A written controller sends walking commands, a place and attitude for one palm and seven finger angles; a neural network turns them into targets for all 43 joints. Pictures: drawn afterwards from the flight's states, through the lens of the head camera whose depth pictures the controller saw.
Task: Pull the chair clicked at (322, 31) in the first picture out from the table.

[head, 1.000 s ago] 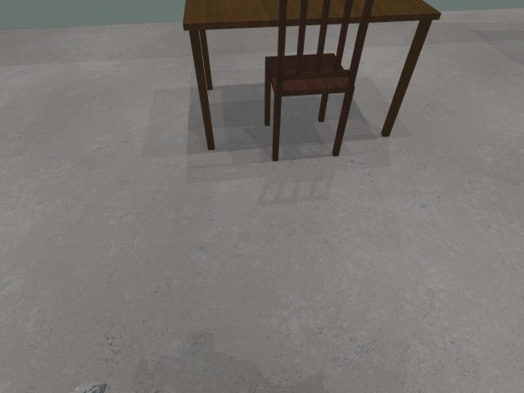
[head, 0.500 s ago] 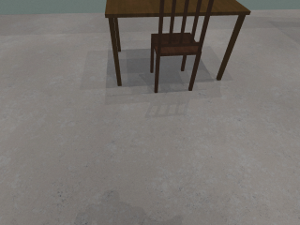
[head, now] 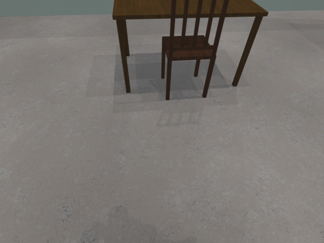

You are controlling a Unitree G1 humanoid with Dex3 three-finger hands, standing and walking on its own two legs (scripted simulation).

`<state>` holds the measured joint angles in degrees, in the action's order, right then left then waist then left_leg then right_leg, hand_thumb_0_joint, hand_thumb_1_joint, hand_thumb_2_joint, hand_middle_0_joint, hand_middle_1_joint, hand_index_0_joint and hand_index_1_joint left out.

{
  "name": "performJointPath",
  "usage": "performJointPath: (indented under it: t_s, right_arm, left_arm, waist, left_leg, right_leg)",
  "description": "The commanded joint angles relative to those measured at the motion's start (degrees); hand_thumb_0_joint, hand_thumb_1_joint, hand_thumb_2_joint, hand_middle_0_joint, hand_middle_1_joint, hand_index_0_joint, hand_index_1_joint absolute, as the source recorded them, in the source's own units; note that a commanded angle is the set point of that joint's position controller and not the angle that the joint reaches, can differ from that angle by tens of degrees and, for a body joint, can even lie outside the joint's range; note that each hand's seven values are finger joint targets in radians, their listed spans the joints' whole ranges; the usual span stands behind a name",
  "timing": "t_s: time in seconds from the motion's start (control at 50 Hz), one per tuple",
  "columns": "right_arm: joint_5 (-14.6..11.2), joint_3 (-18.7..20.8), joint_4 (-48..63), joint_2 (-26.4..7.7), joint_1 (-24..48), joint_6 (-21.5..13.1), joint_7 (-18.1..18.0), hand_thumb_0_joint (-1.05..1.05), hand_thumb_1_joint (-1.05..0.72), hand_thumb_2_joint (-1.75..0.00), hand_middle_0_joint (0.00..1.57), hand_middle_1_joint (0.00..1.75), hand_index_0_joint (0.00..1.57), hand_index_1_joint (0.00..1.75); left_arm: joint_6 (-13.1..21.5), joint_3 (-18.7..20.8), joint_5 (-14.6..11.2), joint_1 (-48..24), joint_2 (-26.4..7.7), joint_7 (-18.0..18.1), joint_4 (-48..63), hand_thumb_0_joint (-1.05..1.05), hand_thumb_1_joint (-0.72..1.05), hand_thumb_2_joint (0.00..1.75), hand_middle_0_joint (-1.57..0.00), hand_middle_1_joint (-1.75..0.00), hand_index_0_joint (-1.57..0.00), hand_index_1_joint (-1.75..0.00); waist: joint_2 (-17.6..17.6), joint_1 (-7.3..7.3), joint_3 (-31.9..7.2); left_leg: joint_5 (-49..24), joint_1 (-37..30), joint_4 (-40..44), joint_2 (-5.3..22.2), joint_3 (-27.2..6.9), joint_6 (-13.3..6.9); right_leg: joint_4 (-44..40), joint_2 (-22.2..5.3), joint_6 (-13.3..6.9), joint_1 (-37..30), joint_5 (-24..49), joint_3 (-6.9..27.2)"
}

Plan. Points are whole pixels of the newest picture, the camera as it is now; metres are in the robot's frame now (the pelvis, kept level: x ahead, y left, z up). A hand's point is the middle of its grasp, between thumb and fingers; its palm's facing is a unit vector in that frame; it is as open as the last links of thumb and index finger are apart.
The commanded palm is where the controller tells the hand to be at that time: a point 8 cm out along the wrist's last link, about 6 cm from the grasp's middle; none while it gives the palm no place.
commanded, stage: look at it before walking up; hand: left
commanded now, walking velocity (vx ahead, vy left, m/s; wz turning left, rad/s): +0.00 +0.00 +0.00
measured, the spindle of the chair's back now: (197, 21) +1.52 -0.17 -0.06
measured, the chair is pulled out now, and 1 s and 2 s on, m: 0.00 0.00 0.00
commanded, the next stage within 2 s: walk to a spot facing it in 0.44 s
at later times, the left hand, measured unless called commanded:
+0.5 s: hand out of the picture +0.07 +0.25 -0.16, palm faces -0.02 -0.94 -0.33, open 7.3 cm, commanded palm none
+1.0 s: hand out of the picture +0.04 +0.15 -0.17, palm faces -0.09 -0.98 -0.18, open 7.3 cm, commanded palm none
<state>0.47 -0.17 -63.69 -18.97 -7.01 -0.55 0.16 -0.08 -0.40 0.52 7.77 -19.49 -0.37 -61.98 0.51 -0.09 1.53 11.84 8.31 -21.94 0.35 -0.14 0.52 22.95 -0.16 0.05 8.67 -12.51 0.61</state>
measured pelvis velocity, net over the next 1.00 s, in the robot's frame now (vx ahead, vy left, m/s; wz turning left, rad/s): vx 0.08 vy -0.02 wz -0.18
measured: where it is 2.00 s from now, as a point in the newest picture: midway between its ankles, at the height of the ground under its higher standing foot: (181, 209)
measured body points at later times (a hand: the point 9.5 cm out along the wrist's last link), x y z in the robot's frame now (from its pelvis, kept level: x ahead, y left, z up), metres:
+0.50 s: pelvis +0.00 +0.00 +0.00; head +0.01 +0.01 +0.45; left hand +0.08 +0.30 -0.13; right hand +0.09 -0.29 -0.13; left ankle +0.00 +0.13 -0.74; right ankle +0.00 -0.12 -0.74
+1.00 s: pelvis +0.08 -0.02 -0.01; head +0.09 -0.03 +0.44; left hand +0.05 +0.21 -0.16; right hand +0.09 -0.28 -0.16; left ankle +0.10 +0.10 -0.68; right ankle +0.01 -0.11 -0.74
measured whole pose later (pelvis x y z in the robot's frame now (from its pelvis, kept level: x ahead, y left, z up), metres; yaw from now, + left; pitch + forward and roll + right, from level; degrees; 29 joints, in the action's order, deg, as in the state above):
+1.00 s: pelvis +0.08 -0.02 -0.01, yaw -11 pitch +0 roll +0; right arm 1.1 2.2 -59.5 -12.9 -12.7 0.4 0.7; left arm 2.0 1.5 1.4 25.9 -8.6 -0.6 -59.8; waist -0.9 -2.7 1.5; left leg 21.3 28.4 -60.7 4.6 3.4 2.2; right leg 26.9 3.0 -3.0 8.3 -18.7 1.2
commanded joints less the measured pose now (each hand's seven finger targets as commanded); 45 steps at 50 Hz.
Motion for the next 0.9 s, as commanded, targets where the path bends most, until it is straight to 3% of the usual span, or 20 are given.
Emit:
performJointPath:
  t_s: [0.0,0.4,0.52,0.56,0.58,0.64,0.68,0.7,0.72,0.74,0.76,0.78,0.8,0.82,0.84,0.86,0.88]
  right_arm:
    - [0.1,2.3,3.7,-12.1,3.1,-1.4,-0.9,0.00,-0.90,-0.90,0.20,0.30,0.20,0.30]
    - [-0.1,2.3,3.5,-12.3,3.4,-1.5,-0.9,0.00,-0.90,-0.90,0.20,0.30,0.20,0.30]
    - [-0.1,2.3,3.5,-12.3,3.4,-1.5,-0.9,0.00,-0.90,-0.90,0.20,0.30,0.20,0.30]
    - [0.4,0.9,2.3,-6.5,0.4,-0.6,-0.8,0.00,-0.90,-0.90,0.20,0.30,0.20,0.30]
    - [0.5,0.9,2.3,-5.6,-1.4,-0.2,-0.8,0.00,-0.90,-0.90,0.20,0.30,0.20,0.30]
    - [0.8,2.3,3.9,-7.5,-2.8,0.4,-0.8,0.00,-0.90,-0.90,0.20,0.30,0.20,0.30]
    - [0.7,3.5,5.4,-9.5,-4.0,0.3,-0.8,0.00,-0.90,-0.90,0.20,0.30,0.20,0.30]
    - [0.6,4.1,5.9,-10.0,-4.6,-0.1,-0.9,0.00,-0.90,-0.90,0.20,0.30,0.20,0.30]
    - [0.6,4.6,6.4,-10.0,-4.7,-0.4,-0.9,0.00,-0.90,-0.90,0.20,0.30,0.20,0.30]
    - [0.7,4.6,6.9,-9.2,-5.0,-0.7,-0.9,0.00,-0.90,-0.90,0.20,0.30,0.20,0.30]
    - [0.7,4.6,7.3,-8.5,-4.0,-0.9,-0.9,0.00,-0.90,-0.90,0.20,0.30,0.20,0.30]
    - [0.7,4.4,7.8,-7.5,-2.6,-0.8,-0.8,0.00,-0.90,-0.90,0.20,0.30,0.20,0.30]
    - [0.4,3.7,9.4,-3.6,-1.5,-0.7,-0.6,0.00,-0.90,-0.90,0.20,0.30,0.20,0.30]
    - [0.3,2.9,13.1,-1.1,3.9,-1.4,-0.2,0.00,-0.90,-0.90,0.20,0.30,0.20,0.30]
    - [0.5,3.1,14.1,-2.7,6.6,-1.9,-0.4,0.00,-0.90,-0.90,0.20,0.30,0.20,0.30]
    - [0.4,3.4,13.8,-1.6,6.5,-2.2,-0.3,0.00,-0.90,-0.90,0.20,0.30,0.20,0.30]
    - [0.6,3.4,13.1,-1.1,5.2,-2.4,-0.2,0.00,-0.90,-0.90,0.20,0.30,0.20,0.30]
  left_arm:
    - [1.4,2.2,0.1,-2.2,-11.8,0.9,3.5,0.00,0.90,0.90,-0.20,-0.30,-0.20,-0.30]
    - [1.6,2.1,0.1,-1.7,-11.8,1.1,3.0,0.00,0.90,0.90,-0.20,-0.30,-0.20,-0.30]
    - [1.5,2.1,0.1,-1.9,-11.8,1.0,3.1,0.00,0.90,0.90,-0.20,-0.30,-0.20,-0.30]
    - [0.3,1.0,0.1,1.2,-6.0,1.1,1.8,0.00,0.90,0.90,-0.20,-0.30,-0.20,-0.30]
    - [-0.3,1.0,0.3,2.6,-4.9,1.0,1.8,0.00,0.90,0.90,-0.20,-0.30,-0.20,-0.30]
    - [-1.2,2.0,0.8,3.8,-4.9,-0.2,4.3,0.00,0.90,0.90,-0.20,-0.30,-0.20,-0.30]
    - [-1.0,2.5,0.9,5.7,-4.0,-0.8,6.0,0.00,0.90,0.90,-0.20,-0.30,-0.20,-0.30]
    - [-0.8,2.8,0.9,6.7,-2.5,-1.1,6.7,0.00,0.90,0.90,-0.20,-0.30,-0.20,-0.30]
    - [-0.5,3.1,0.9,6.8,-1.5,-1.4,7.3,0.00,0.90,0.90,-0.20,-0.30,-0.20,-0.30]
    - [-0.2,3.3,1.0,7.1,-0.7,-1.6,7.9,0.00,0.90,0.90,-0.20,-0.30,-0.20,-0.30]
    - [0.2,3.6,1.0,9.6,0.0,-1.7,7.5,0.00,0.90,0.90,-0.20,-0.30,-0.20,-0.30]
    - [0.5,3.9,1.1,14.4,-0.2,-1.7,6.2,0.00,0.90,0.90,-0.20,-0.30,-0.20,-0.30]
    - [1.4,4.9,1.5,19.3,-3.6,-1.1,4.9,0.00,0.90,0.90,-0.20,-0.30,-0.20,-0.30]
    - [2.0,5.8,0.9,25.5,-8.2,-0.2,3.7,0.00,0.90,0.90,-0.20,-0.30,-0.20,-0.30]
    - [2.4,5.5,0.4,26.8,-6.8,0.7,3.7,0.00,0.90,0.90,-0.20,-0.30,-0.20,-0.30]
    - [2.6,5.2,0.6,24.2,-5.4,0.9,3.9,0.00,0.90,0.90,-0.20,-0.30,-0.20,-0.30]
    - [2.8,5.0,0.7,22.2,-4.0,1.0,4.6,0.00,0.90,0.90,-0.20,-0.30,-0.20,-0.30]
  waist:
    - [-0.4,-0.01,-2.9]
    - [-0.3,-0.08,-3.9]
    - [-0.6,-0.08,-3.2]
    - [-0.7,0.03,-3.3]
    - [-1.0,0.13,-2.6]
    - [-3.2,0.29,3.8]
    - [-6.5,0.16,5.3]
    - [-9.4,0.08,4.7]
    - [-10.1,-0.12,4.7]
    - [-9.2,-0.19,4.1]
    - [-7.7,-1.71,3.6]
    - [-3.7,-4.09,2.7]
    - [9.5,-5.72,2.8]
    - [20.3,-8.21,4.0]
    - [13.5,-8.40,5.1]
    - [7.6,-6.19,5.9]
    - [3.8,-4.54,5.0]
  left_leg:
    - [-5.5,-0.6,3.4,6.3,-5.4,-2.2]
    - [-10.3,-2.7,3.6,6.7,-5.0,-2.1]
    - [-9.5,-2.4,4.3,6.7,-5.2,-2.1]
    - [-3.7,-3.1,3.1,6.7,-3.2,-1.1]
    - [2.6,-3.0,2.7,6.9,-2.8,-1.0]
    - [20.4,1.5,5.4,9.3,-5.2,-2.9]
    - [26.1,1.2,7.3,13.3,-9.1,-5.4]
    - [25.8,1.1,8.2,16.5,-11.1,-7.2]
    - [22.6,1.4,7.9,18.7,-10.8,-8.6]
    - [17.6,1.6,5.6,18.8,-8.8,-8.8]
    - [14.2,4.7,1.0,17.9,-5.3,-7.8]
    - [14.2,9.9,-7.2,14.5,-0.7,-5.2]
    - [17.3,22.3,-24.0,7.3,6.3,-0.8]
    - [24.8,35.3,-37.8,1.6,8.1,1.1]
    - [20.2,36.3,-41.8,3.9,1.1,0.5]
    - [16.4,36.9,-44.2,5.2,0.0,0.7]
    - [14.2,36.3,-43.7,6.5,-0.2,1.0]
  right_leg:
    - [-4.6,-6.5,-1.9,1.3,3.8,6.1]
    - [-4.2,-6.9,-1.7,-0.4,9.8,5.4]
    - [-4.7,-6.7,-1.7,-0.3,8.6,5.5]
    - [-3.7,-5.7,-1.1,1.2,3.1,5.7]
    - [-2.9,-4.8,-1.2,3.5,-3.3,6.0]
    - [1.1,-1.5,-1.8,11.0,-15.4,6.2]
    - [8.8,1.1,-1.7,15.4,-15.6,3.4]
    - [14.5,1.9,-1.4,16.1,-12.8,0.4]
    - [17.6,0.9,-1.0,16.0,-12.8,-1.6]
    - [17.2,-0.1,-0.9,14.8,-13.6,-2.1]
    - [14.1,-0.5,-1.0,9.9,-12.3,-2.6]
    - [8.3,0.1,-1.8,2.7,-9.1,-2.3]
    - [-2.3,-8.5,-5.8,-6.3,-12.8,14.3]
    - [-11.7,-19.4,-11.8,-10.0,-7.4,35.5]
    - [-12.7,-19.9,-14.6,-8.0,-3.7,38.5]
    - [-11.5,-19.4,-15.9,-7.4,-3.0,36.1]
    - [-10.0,-18.6,-15.8,-7.2,-1.0,32.4]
